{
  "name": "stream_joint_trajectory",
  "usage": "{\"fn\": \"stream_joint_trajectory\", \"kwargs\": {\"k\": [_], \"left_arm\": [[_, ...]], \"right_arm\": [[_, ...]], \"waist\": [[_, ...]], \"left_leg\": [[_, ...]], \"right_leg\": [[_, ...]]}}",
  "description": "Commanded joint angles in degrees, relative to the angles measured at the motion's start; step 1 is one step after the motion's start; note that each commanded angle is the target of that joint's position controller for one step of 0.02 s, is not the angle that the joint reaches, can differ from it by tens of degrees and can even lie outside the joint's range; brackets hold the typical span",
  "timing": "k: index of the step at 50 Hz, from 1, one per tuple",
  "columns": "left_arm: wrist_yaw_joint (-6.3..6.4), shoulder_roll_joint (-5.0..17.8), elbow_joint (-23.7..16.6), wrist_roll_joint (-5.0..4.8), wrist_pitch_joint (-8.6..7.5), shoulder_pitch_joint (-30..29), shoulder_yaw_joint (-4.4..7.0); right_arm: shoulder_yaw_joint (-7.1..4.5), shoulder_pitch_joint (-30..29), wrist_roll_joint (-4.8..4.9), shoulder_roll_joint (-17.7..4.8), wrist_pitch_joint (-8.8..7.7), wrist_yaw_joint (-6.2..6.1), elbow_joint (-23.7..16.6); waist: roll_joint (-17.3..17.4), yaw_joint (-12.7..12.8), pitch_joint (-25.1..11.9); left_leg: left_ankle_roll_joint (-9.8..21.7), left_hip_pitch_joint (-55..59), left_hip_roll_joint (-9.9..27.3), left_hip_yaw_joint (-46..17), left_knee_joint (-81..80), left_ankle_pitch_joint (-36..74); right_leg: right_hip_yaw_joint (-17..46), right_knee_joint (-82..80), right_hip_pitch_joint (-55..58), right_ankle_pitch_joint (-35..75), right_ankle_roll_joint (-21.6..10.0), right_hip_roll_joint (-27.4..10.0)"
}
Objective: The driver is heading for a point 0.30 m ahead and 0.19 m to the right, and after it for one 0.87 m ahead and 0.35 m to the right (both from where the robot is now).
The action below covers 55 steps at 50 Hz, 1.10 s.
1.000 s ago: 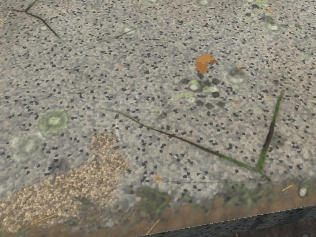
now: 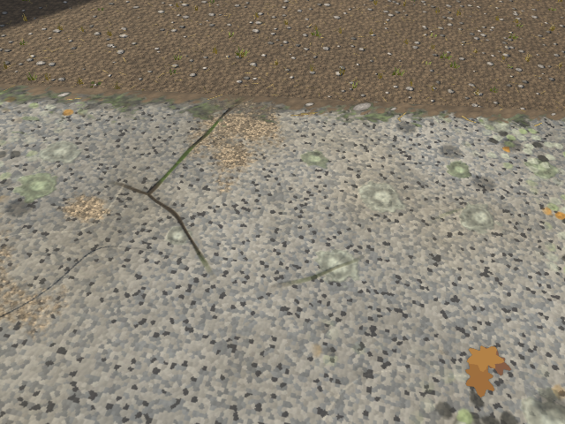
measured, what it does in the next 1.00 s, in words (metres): walks ahead, turning right: right foot, then left foot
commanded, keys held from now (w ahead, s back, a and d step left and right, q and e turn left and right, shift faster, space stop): w+e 0.36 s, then e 0.64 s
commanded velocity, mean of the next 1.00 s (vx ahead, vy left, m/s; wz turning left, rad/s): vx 0.29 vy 0.00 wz -0.55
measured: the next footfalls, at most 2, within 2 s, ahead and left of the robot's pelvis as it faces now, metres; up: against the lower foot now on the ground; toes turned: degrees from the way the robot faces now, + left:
right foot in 0.34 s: +0.29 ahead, -0.03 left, +0.00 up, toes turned -11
left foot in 0.70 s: +0.56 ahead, +0.13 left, +0.00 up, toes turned -28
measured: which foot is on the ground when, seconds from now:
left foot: down 0.00-0.32, up 0.34-0.68, down 0.70-1.00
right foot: up 0.00-0.32, down 0.34-0.70, up 0.72-1.00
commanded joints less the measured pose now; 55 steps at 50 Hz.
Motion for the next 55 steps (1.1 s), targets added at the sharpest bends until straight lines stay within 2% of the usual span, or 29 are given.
{"fn": "stream_joint_trajectory", "kwargs": {"k": [1, 3, 6, 12, 14, 16, 17, 18, 19, 20, 21, 22, 23, 25, 28, 30, 33, 34, 35, 36, 37, 39, 42, 46, 50, 52, 53, 54, 55], "left_arm": [[-0.35, 0.1, -1.9, 0.96, 1.34, 2.8, -0.86], [-0.76, 1.9, -2.9, 0.11, 1.62, -0.1, -0.13], [-1.98, 1.5, -3.2, -0.54, 1.99, -3.3, 0.52], [-4.8, 2.3, -6.1, -0.61, 2.75, -8.7, 1.66], [-4.99, 3.5, -5.8, -0.87, 3.4, -5.4, 2.02], [-4.22, 8.2, -3.6, -1.25, 3.45, 5.8, 4.07], [-2.87, 11.2, -1.3, -0.75, 3.1, 16.8, 5.73], [-1.94, 11.9, 0.7, 1.02, 2.5, 17.7, 5.46], [-1.31, 12.1, -1.5, 2.9, 0.91, 14.9, 4.85], [-0.73, 8.4, -3.4, 2.58, -0.14, 12.6, 4.04], [-0.56, 5.7, -4.6, 2.21, -0.72, 8.3, 2.94], [-0.77, 5.9, -6.2, 1.31, -1.11, 4.3, 2.68], [-0.37, 6.5, -7.4, 0.95, -1.19, 2.2, 2.64], [0.56, 7.6, -8.6, 1.63, -0.96, 1.3, 2.69], [1.93, 12.3, -7.5, 1.58, 0.96, 6.9, 4.57], [2.24, 11.9, -6.4, 0.88, 2.79, 10.8, 4.67], [2.33, 8.6, -8.3, 0.19, 3.66, 8.2, 3.95], [2.26, 6.8, -9.0, 0.47, 3.25, 7.7, 3.63], [2.23, 3.3, -10.8, 1.57, 2.5, 6.4, 2.54], [2.05, -0.3, -11.4, 2.35, 1.64, 13.2, 1.35], [1.36, 5.7, -11.0, 0.98, 1.59, 18.7, 2.15], [1.83, 10.2, -10.3, 0.45, 3.77, 10.2, 3.57], [2.34, 7.1, -11.8, 1.09, 6.03, 7.1, 2.94], [1.65, 4.9, -12.6, 1.49, 5.61, 4.5, 1.59], [0.38, 7.4, -12.7, 1.54, 6.06, 4.6, 2.39], [0.04, 7.7, -11.5, 1.77, 6.3, 7.6, 3.15], [0.27, 8.7, -11.1, 1.92, 6.38, 9.1, 3.84], [1.11, 14.5, -12.2, 2.31, 6.23, 9.9, 5.33], [1.26, 19.6, -14.0, 3.76, 5.69, 8.9, 6.05]], "right_arm": [[2.02, -9.5, -0.18, 1.7, -2.07, -1.33, -3.8], [1.53, -5.8, 0.2, -3.5, -2.11, -3.27, -3.1], [0.52, -1.1, 0.24, -9.1, -2.28, -5.76, -2.6], [-1.92, 2.3, 2.26, -14.3, 0.03, -8.47, -5.6], [-3.1, 1.3, 2.15, -15.4, 1.76, -9.11, -7.6], [-4.32, -2.7, 1.84, -16.8, 2.71, -8.68, -10.6], [-4.59, -8.0, 2.28, -17.5, 2.18, -7.77, -12.4], [-1.89, -10.4, 0.67, -6.3, 0.6, -5.83, -15.0], [-1.03, -9.4, 2.66, -4.5, -2.63, -3.96, -19.7], [-1.36, -13.3, 3.73, -8.5, -5.66, -2.09, -21.4], [-1.81, -13.6, 3.96, -11.2, -6.44, -1.29, -22.1], [-2.14, -11.4, 2.67, -11.9, -6.16, -1.37, -21.1], [-2.83, -9.9, 1.57, -13.5, -5.12, -1.88, -20.9], [-2.84, -11.6, 0.74, -12.7, -3.25, -2.85, -22.1], [-0.45, -19.3, -0.06, -6.3, -2.36, -3.89, -24.0], [-0.99, -18.5, 1.76, -7.5, -1.43, -3.9, -23.6], [-2.55, -17.6, 1.76, -9.8, -1.24, -3.49, -23.2], [-3.37, -15.9, 0.94, -11.2, -1.58, -3.57, -22.6], [-4.28, -10.6, -0.25, -14.4, -1.83, -4.09, -22.4], [-4.31, -8.4, -2.3, -16.3, -1.36, -4.53, -23.1], [-5.0, -8.3, -1.12, -17.2, -0.84, -4.33, -22.5], [-3.29, -13.7, -0.08, -10.1, 0.63, -5.29, -24.1], [-3.13, -17.7, -0.27, -11.4, 2.38, -5.94, -23.4], [-3.96, -17.5, 0.46, -13.1, 2.95, -5.65, -21.6], [-4.78, -16.4, 1.53, -15.2, 3.58, -5.3, -20.3], [-4.67, -15.9, 2.19, -14.4, 4.07, -5.26, -19.5], [-4.34, -13.7, 2.09, -12.6, 4.51, -5.14, -18.4], [-3.55, -12.4, 0.86, -9.1, 4.79, -4.76, -19.0], [-3.64, -17.4, 0.08, -9.9, 4.09, -5.02, -22.7]], "waist": [[6.9, 4.7, 5.1], [7.7, 3.4, 3.0], [7.1, 1.4, 1.8], [9.3, 0.0, 3.4], [11.3, 0.8, 3.4], [11.0, 5.8, 0.0], [6.7, 12.7, -4.0], [-7.5, 8.4, -0.4], [-12.4, 3.9, -5.5], [-4.1, 5.1, -2.8], [4.1, 1.2, 1.3], [10.2, -2.0, 3.3], [11.4, -3.5, 3.2], [10.7, -3.9, 4.1], [3.0, 0.4, 0.7], [-2.5, 1.7, -4.3], [-4.7, -0.2, -4.8], [-4.5, -1.0, -5.3], [-0.2, -2.8, -9.9], [14.8, 0.1, -14.9], [21.1, 1.8, -21.1], [10.9, -0.5, -11.1], [9.7, 1.5, -3.1], [11.8, 0.6, -4.5], [13.5, 0.2, -5.6], [11.8, 1.8, -5.2], [8.4, 1.9, -4.0], [-7.1, 0.5, -1.4], [-16.1, 2.0, -0.3]], "left_leg": [[-8.4, -7.6, 5.4, -1.2, -27.0, 29.8], [-8.9, -2.8, 3.6, 2.7, -31.0, 36.5], [-10.2, 9.8, 6.2, 2.9, -32.9, 44.8], [-8.6, 32.4, 13.2, 2.9, -21.5, 75.2], [-7.0, 34.3, 14.6, 2.5, -14.7, 82.1], [-5.2, 27.9, 14.0, 1.4, -0.3, 83.3], [-5.1, 17.3, 9.2, 1.8, 16.9, 69.1], [-4.8, -10.0, -0.2, -2.6, 36.4, 5.8], [-7.2, -31.3, -8.4, -16.9, 54.0, -9.1], [-4.5, -35.1, -4.0, -24.0, 50.9, -2.5], [-4.0, -32.9, -2.2, -23.0, 45.4, 2.8], [-4.7, -29.5, -0.6, -21.2, 40.1, 4.5], [-6.5, -25.2, 1.0, -21.0, 35.4, 4.9], [-8.9, -18.7, 2.8, -18.1, 24.7, 4.4], [-10.1, -7.3, -2.0, -12.6, 3.3, 14.0], [-10.8, -3.2, -5.1, -12.9, -2.9, 20.9], [-9.4, 0.5, -5.2, -15.3, -15.7, 25.6], [-7.4, 5.3, -2.6, -16.1, -18.2, 30.2], [-2.7, 16.7, 7.9, -23.8, -15.6, 44.5], [7.6, 28.9, 23.3, -41.2, -13.9, 69.4], [14.4, 29.6, 29.5, -54.8, -16.7, 54.3], [9.6, 19.4, 20.6, -39.8, -19.0, 28.3], [6.1, 2.0, 13.0, -26.1, -23.8, 20.8], [7.4, 1.8, 13.1, -18.7, -24.2, 26.3], [6.8, 3.6, 16.0, -17.7, -22.9, 23.3], [3.4, 1.0, 14.6, -14.9, -18.7, 16.5], [-0.2, -3.0, 12.4, -11.8, -13.4, 9.9], [-6.5, -15.1, 5.7, -4.5, 3.9, -1.3], [-8.9, -26.8, -2.0, -9.3, 16.8, -13.2]], "right_leg": [[-2.8, -17.6, 4.2, 7.2, 0.8, 0.1], [-8.8, -31.1, 9.8, 10.4, 2.1, 1.3], [-11.2, -43.7, 11.4, 9.8, 1.7, 0.6], [-17.6, -63.4, 13.7, -5.7, 1.4, 1.6], [-18.8, -65.4, 16.4, -12.5, 1.4, 2.1], [-16.7, -69.5, 30.2, -18.1, -1.7, 2.8], [-11.6, -76.5, 46.4, -12.5, -5.1, 1.4], [5.4, -71.0, 59.1, -12.8, -10.4, -8.0], [39.0, -81.0, 69.6, -30.8, -23.0, -18.0], [39.2, -88.1, 64.7, -29.0, -20.3, -19.4], [30.5, -87.5, 58.3, -18.1, -16.7, -17.2], [23.5, -87.2, 51.9, -6.5, -14.1, -14.5], [18.6, -86.1, 46.7, 1.2, -12.7, -12.8], [11.4, -84.4, 37.2, 13.0, -10.1, -9.7], [3.2, -79.5, 29.2, 17.8, -4.9, -2.3], [4.7, -75.8, 32.9, 10.8, -2.4, -1.8], [10.5, -69.3, 37.6, -2.0, 1.0, -2.0], [10.1, -64.5, 36.1, -5.2, 3.1, -0.4], [6.2, -52.3, 29.1, -16.5, 6.0, 2.3], [1.3, -36.5, 15.9, -47.9, 9.7, 7.8], [1.5, -24.5, 11.9, -45.6, 11.7, 3.0], [-2.0, -17.6, 7.8, -35.8, 13.5, -1.3], [-5.2, -23.6, 16.6, -28.2, 13.1, -3.1], [-7.8, -42.1, 24.8, -26.2, 11.8, -4.5], [-9.6, -54.8, 31.8, -22.3, 9.5, -4.1], [-12.0, -64.8, 39.2, -17.6, 6.9, -1.4], [-10.0, -69.7, 43.4, -15.7, 5.0, -1.1], [9.5, -78.6, 48.5, -8.5, -0.2, -13.9], [25.9, -82.2, 46.5, -0.8, -10.9, -24.9]]}}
